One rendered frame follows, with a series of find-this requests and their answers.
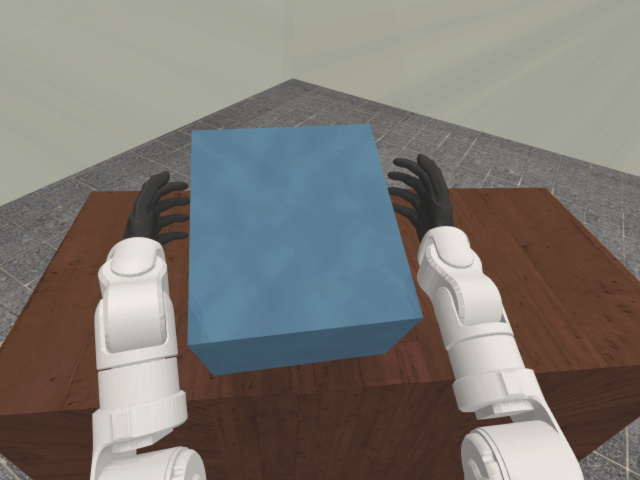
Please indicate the robot right upper arm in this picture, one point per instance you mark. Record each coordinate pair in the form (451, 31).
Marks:
(530, 450)

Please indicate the pedestal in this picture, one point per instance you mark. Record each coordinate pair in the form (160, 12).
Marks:
(573, 307)

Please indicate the robot right hand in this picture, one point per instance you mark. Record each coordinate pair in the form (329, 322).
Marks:
(432, 204)

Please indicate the robot left forearm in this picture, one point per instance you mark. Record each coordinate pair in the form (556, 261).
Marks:
(140, 398)

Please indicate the robot left upper arm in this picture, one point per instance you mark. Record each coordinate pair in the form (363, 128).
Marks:
(177, 463)

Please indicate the carton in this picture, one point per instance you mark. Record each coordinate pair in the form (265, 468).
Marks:
(295, 255)

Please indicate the robot left hand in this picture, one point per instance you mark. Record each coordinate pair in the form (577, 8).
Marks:
(144, 220)

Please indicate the robot right forearm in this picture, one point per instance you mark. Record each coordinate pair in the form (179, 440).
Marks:
(491, 379)

